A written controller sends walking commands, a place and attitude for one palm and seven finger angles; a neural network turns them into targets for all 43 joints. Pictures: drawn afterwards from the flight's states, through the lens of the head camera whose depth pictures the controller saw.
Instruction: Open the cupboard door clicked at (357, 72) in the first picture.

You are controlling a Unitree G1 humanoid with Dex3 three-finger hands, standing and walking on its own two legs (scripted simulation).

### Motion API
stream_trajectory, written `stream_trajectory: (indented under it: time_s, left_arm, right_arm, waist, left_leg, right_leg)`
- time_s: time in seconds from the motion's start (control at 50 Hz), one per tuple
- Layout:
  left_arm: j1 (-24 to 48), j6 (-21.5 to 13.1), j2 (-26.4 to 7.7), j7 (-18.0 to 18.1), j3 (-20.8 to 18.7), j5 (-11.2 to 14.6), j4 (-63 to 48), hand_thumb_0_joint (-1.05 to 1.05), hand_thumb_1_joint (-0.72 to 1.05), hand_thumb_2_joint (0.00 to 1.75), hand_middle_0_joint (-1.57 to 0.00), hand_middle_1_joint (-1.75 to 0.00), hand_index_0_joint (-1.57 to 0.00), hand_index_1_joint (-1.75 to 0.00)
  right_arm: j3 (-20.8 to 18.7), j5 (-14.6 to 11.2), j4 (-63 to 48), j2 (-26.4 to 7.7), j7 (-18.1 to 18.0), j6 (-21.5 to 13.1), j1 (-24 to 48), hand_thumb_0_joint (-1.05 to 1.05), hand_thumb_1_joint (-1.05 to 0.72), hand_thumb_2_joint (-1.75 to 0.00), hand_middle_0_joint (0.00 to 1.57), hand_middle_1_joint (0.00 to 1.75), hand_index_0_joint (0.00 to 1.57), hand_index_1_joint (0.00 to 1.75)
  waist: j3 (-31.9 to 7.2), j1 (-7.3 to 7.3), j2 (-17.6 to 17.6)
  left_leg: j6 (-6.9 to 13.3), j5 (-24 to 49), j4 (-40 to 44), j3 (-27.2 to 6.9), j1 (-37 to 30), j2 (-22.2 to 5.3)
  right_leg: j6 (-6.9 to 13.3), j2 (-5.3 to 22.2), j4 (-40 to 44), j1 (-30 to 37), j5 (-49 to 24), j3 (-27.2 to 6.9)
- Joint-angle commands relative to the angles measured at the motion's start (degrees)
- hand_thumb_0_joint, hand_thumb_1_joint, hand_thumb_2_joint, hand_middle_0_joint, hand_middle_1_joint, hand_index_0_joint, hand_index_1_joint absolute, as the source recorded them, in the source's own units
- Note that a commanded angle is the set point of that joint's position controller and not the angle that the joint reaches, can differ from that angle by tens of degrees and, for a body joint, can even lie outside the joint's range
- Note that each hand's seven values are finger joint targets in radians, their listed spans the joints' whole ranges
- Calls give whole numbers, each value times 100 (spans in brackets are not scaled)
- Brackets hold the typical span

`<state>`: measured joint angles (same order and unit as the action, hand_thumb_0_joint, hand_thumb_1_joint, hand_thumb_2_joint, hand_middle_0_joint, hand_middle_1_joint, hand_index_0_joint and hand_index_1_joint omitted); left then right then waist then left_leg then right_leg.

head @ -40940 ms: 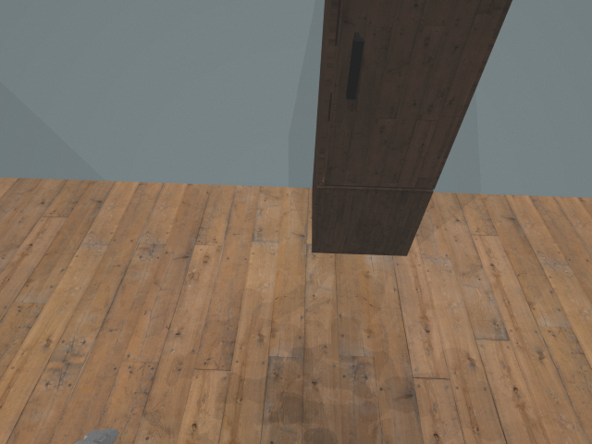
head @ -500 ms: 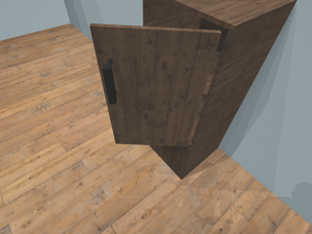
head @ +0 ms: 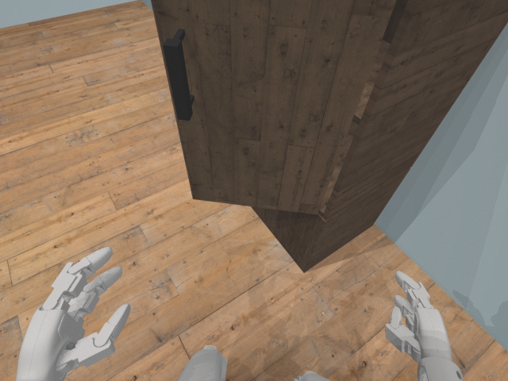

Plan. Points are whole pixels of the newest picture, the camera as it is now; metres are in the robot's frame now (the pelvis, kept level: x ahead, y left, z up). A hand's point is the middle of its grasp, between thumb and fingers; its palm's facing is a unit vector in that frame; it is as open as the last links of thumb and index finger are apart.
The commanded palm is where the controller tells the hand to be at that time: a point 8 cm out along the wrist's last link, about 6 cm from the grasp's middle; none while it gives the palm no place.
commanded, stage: raise the hand with hooked fingers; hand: left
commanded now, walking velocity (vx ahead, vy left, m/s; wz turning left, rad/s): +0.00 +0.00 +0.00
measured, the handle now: (182, 76) +0.57 +0.21 +0.15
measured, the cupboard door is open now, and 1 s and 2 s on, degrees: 49 49 49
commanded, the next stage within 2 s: move the hooked fingers beside the handle in 1.60 s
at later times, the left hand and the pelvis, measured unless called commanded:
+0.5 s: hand (88, 260) +0.24 +0.25 +0.10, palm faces +0.00 -1.00 -0.05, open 12.1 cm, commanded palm +0.21 +0.30 +0.11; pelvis +0.01 +0.02 +0.04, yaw -1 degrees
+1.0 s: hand (43, 195) +0.29 +0.30 +0.16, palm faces +0.03 -1.00 -0.05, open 13.9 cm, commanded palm +0.26 +0.35 +0.17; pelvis +0.01 +0.04 +0.06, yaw -1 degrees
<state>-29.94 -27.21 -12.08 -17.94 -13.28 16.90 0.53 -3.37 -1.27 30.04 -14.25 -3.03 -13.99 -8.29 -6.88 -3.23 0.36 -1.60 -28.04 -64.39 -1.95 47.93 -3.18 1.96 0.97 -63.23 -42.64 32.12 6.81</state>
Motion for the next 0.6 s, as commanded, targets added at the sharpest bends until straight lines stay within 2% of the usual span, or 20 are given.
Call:
stream_trajectory:
  time_s: [0.0, 0.02, 0.04, 0.06, 0.08, 0.14, 0.2, 0.24, 0.26, 0.3, 0.34, 0.38, 0.4, 0.42, 0.44, 0.46, 0.5, 0.52, 0.54, 0.58]
  left_arm:
    - [1453, -457, -1021, -328, -273, 160, -1521, 0, 29, 64, -24, -69, -24, -69]
    - [1388, -284, -1145, -434, -408, 209, -1284, 0, 27, 63, -25, -70, -25, -70]
    - [1288, -52, -1303, -565, -600, 295, -1035, 0, 25, 62, -25, -72, -25, -72]
    - [1112, 148, -1326, -645, -724, 351, -995, 0, 22, 61, -25, -74, -25, -74]
    - [962, 356, -1438, -669, -936, 424, -920, 0, 20, 60, -25, -75, -25, -75]
    - [867, 759, -1559, -610, -1307, 599, -602, 0, 13, 57, -25, -80, -25, -80]
    - [995, 692, -1497, -467, -1354, 651, -635, 0, 6, 54, -26, -84, -26, -84]
    - [1067, 575, -1513, -434, -1355, 645, -547, 0, 1, 52, -26, -87, -26, -87]
    - [1170, 506, -1474, -451, -1270, 626, -489, 0, -1, 51, -27, -88, -27, -88]
    - [1364, 397, -1444, -505, -1142, 595, -417, 0, -6, 49, -27, -92, -27, -92]
    - [1584, 390, -1565, -591, -1169, 631, -274, 0, -10, 47, -27, -94, -27, -94]
    - [1804, 355, -1679, -658, -1192, 629, -364, 0, -15, 45, -27, -98, -27, -98]
    - [1876, 351, -1773, -650, -1245, 615, -405, 0, -17, 44, -28, -99, -28, -99]
    - [1925, 354, -1745, -632, -1208, 599, -442, 0, -20, 43, -28, -100, -28, -100]
    - [2109, 367, -1880, -612, -1269, 603, -567, 0, -22, 42, -28, -102, -28, -102]
    - [2166, 375, -1869, -592, -1272, 602, -685, 0, -24, 41, -28, -103, -28, -103]
    - [2178, 454, -1875, -528, -1300, 601, -566, 0, -29, 39, -29, -107, -29, -107]
    - [2241, 505, -1843, -503, -1269, 581, -542, 0, -31, 38, -29, -108, -29, -108]
    - [2357, 586, -1952, -499, -1329, 574, -470, 0, -34, 37, -29, -110, -29, -110]
    - [2467, 741, -1872, -503, -1234, 538, -466, 0, -38, 35, -29, -112, -29, -112]
  right_arm:
    - [-83, -67, -458, -639, -191, -297, -227, 0, -90, -90, 20, 30, 20, 30]
    - [-71, -90, -420, -652, -214, -307, -202, 0, -90, -90, 20, 30, 20, 30]
    - [-46, -110, -420, -671, -228, -304, -171, 0, -90, -90, 20, 30, 20, 30]
    - [-41, -135, -449, -659, -227, -291, -178, 0, -90, -90, 20, 30, 20, 30]
    - [-49, -147, -495, -637, -236, -266, -134, 0, -90, -90, 20, 30, 20, 30]
    - [-10, -143, -532, -573, -246, -208, -30, 0, -90, -90, 20, 30, 20, 30]
    - [10, -124, -507, -564, -230, -216, -110, 0, -90, -90, 20, 30, 20, 30]
    - [10, -109, -511, -599, -208, -248, -131, 0, -90, -90, 20, 30, 20, 30]
    - [20, -115, -494, -621, -198, -263, -195, 0, -90, -90, 20, 30, 20, 30]
    - [13, -126, -465, -694, -203, -313, -287, 0, -90, -90, 20, 30, 20, 30]
    - [12, -142, -441, -764, -220, -349, -343, 0, -90, -90, 20, 30, 20, 30]
    - [23, -157, -450, -813, -236, -392, -392, 0, -90, -90, 20, 30, 20, 30]
    - [28, -158, -438, -830, -246, -410, -417, 0, -90, -90, 20, 30, 20, 30]
    - [35, -167, -439, -834, -252, -426, -406, 0, -90, -90, 20, 30, 20, 30]
    - [46, -158, -444, -856, -253, -440, -411, 0, -90, -90, 20, 30, 20, 30]
    - [62, -157, -446, -835, -246, -450, -436, 0, -90, -90, 20, 30, 20, 30]
    - [79, -168, -433, -848, -248, -450, -422, 0, -90, -90, 20, 30, 20, 30]
    - [89, -185, -434, -845, -247, -448, -405, 0, -90, -90, 20, 30, 20, 30]
    - [102, -168, -443, -875, -248, -431, -427, 0, -90, -90, 20, 30, 20, 30]
    - [125, -189, -485, -874, -238, -399, -418, 0, -90, -90, 20, 30, 20, 30]
  waist:
    - [-889, 655, -410]
    - [-906, 609, -421]
    - [-919, 482, -500]
    - [-1160, 404, -457]
    - [-1305, 319, -265]
    - [-1242, 117, -15]
    - [-1072, 170, 214]
    - [-942, 126, 162]
    - [-901, 199, 239]
    - [-801, 276, 158]
    - [-689, 291, 182]
    - [-801, 263, -84]
    - [-851, 263, -82]
    - [-828, 248, -212]
    - [-858, 216, -414]
    - [-1021, 216, -510]
    - [-864, 226, -430]
    - [-747, 229, -614]
    - [-693, 219, -533]
    - [-709, 229, -662]
  left_leg:
    - [351, 1258, 615, 88, -872, 220]
    - [347, 1251, 665, 94, -847, 230]
    - [344, 1397, 712, 78, -868, 244]
    - [343, 1531, 814, 103, -971, 259]
    - [339, 1622, 892, 113, -984, 270]
    - [307, 1766, 1139, 75, -1021, 296]
    - [287, 1724, 1347, 85, -1090, 304]
    - [278, 1736, 1444, 92, -1126, 316]
    - [286, 1687, 1509, 104, -1191, 316]
    - [303, 1559, 1594, 133, -1304, 321]
    - [313, 1489, 1635, 145, -1367, 319]
    - [328, 1450, 1805, 159, -1594, 323]
    - [337, 1513, 1880, 142, -1706, 313]
    - [339, 1547, 1967, 135, -1841, 300]
    - [340, 1661, 1993, 117, -1963, 307]
    - [337, 1740, 2074, 121, -2130, 307]
    - [321, 1675, 2194, 96, -2181, 301]
    - [307, 1607, 2267, 91, -2262, 286]
    - [307, 1655, 2302, 54, -2278, 283]
    - [284, 1661, 2432, 37, -2430, 269]
  right_leg:
    - [-153, -143, 1455, 152, -1378, -851]
    - [-170, -113, 1574, 301, -1359, -920]
    - [-142, -122, 1599, 502, -1517, -941]
    - [-178, -69, 1670, 773, -1726, -951]
    - [-252, -1, 1766, 1055, -1956, -1018]
    - [-318, 46, 1893, 1478, -2266, -998]
    - [-408, 97, 2023, 1483, -2371, -956]
    - [-362, 71, 2052, 1518, -2304, -927]
    - [-367, 64, 2092, 1429, -2212, -896]
    - [-353, 44, 2179, 1261, -1898, -856]
    - [-317, 14, 2291, 1258, -1646, -893]
    - [-246, -27, 2326, 1258, -1420, -797]
    - [-219, -50, 2310, 1306, -1486, -717]
    - [-191, -88, 2283, 1276, -1542, -610]
    - [-146, -116, 2247, 1354, -1701, -588]
    - [-141, -130, 2225, 1410, -1819, -503]
    - [-141, -156, 2285, 1395, -1784, -415]
    - [-125, -177, 2298, 1306, -1706, -354]
    - [-98, -204, 2305, 1387, -1757, -339]
    - [-100, -214, 2340, 1382, -1798, -267]
